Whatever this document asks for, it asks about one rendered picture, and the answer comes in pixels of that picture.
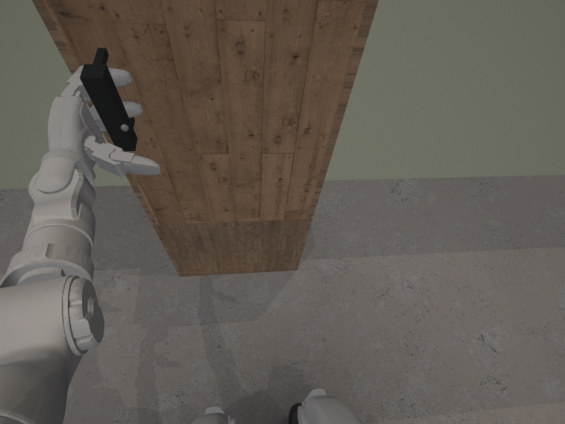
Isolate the robot left forearm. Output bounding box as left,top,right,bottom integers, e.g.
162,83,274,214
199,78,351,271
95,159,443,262
0,150,96,288

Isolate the robot left hand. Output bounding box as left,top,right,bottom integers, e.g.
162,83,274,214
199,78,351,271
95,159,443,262
48,65,161,177

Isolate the left robot shin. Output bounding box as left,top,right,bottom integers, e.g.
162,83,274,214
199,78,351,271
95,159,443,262
205,406,225,414

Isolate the right robot shin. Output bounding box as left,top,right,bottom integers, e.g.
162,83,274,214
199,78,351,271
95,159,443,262
305,389,326,402

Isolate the handle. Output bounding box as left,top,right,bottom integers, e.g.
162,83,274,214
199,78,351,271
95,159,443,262
80,48,138,151

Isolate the cupboard door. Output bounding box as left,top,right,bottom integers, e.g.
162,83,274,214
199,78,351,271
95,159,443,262
42,0,367,224

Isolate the left robot upper arm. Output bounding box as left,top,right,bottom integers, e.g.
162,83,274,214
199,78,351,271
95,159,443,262
0,276,104,424

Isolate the robot shin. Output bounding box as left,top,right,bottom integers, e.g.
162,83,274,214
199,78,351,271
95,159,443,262
205,406,225,414
305,389,326,402

